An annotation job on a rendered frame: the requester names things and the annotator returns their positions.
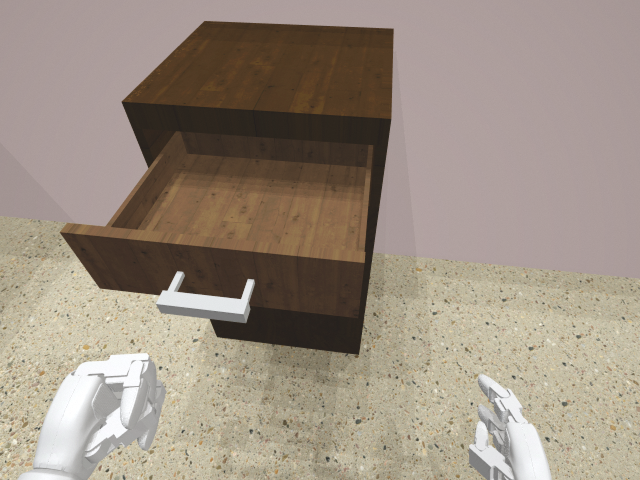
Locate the robot right hand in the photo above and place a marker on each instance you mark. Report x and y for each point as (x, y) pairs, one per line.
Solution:
(517, 442)

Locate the handle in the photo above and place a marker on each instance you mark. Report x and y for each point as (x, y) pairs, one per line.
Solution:
(205, 306)

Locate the drawer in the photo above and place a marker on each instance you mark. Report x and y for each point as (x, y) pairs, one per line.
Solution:
(290, 214)

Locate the cabinet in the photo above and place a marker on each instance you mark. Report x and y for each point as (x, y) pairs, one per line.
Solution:
(300, 82)

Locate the robot left hand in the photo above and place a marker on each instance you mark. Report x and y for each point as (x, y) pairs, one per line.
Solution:
(121, 392)

